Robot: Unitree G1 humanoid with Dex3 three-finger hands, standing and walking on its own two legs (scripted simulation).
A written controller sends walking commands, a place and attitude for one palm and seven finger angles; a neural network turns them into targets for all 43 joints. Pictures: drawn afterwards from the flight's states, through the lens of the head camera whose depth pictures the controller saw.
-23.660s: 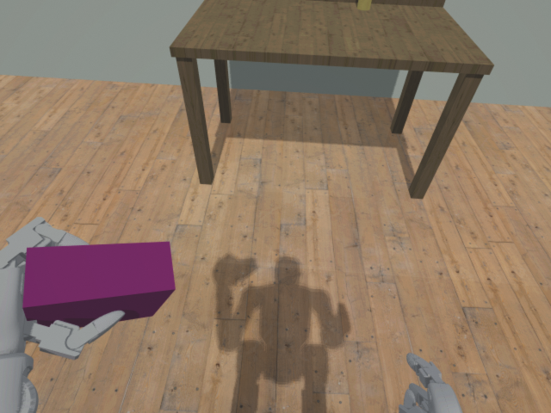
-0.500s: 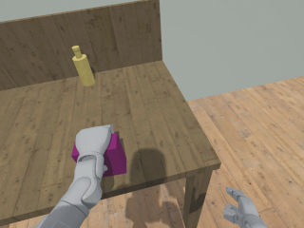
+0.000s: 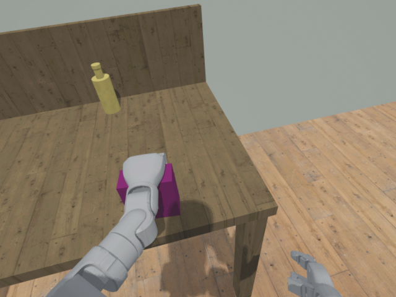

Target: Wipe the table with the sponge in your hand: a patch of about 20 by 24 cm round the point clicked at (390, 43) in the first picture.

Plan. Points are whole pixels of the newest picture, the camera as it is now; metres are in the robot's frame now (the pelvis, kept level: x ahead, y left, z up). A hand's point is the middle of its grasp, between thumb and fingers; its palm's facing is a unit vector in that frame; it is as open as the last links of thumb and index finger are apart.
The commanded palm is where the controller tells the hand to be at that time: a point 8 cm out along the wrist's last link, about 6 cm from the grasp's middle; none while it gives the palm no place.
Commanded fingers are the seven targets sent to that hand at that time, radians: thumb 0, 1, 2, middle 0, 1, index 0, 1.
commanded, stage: wipe forward along the third lane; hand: left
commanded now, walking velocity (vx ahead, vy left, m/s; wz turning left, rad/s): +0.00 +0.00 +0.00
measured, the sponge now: (153, 199) +0.34 +0.16 +0.00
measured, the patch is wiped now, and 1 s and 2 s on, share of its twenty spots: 0.85 0.85 0.95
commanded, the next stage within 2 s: wipe back along the third lane in 1.58 s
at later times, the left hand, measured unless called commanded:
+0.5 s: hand (156, 171) +0.38 +0.16 +0.06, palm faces -0.06 +0.01 -1.00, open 9.9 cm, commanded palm +0.38 +0.15 +0.09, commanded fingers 0.00 0.10 1.30 -1.20 -1.60 -1.20 -1.60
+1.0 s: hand (156, 158) +0.43 +0.17 +0.06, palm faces -0.09 +0.00 -1.00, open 9.9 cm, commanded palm +0.42 +0.18 +0.09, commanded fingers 0.00 0.10 1.30 -1.20 -1.60 -1.20 -1.60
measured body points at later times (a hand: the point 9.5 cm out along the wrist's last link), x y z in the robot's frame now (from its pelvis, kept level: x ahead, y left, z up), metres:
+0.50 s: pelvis -0.02 -0.01 -0.01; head -0.03 -0.05 +0.44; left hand +0.38 +0.15 +0.11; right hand +0.13 -0.25 -0.14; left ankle +0.02 +0.14 -0.73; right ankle -0.01 -0.11 -0.73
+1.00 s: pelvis -0.02 -0.01 -0.01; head +0.01 -0.03 +0.44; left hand +0.43 +0.16 +0.11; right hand +0.06 -0.28 -0.15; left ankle +0.02 +0.14 -0.73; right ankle -0.01 -0.11 -0.73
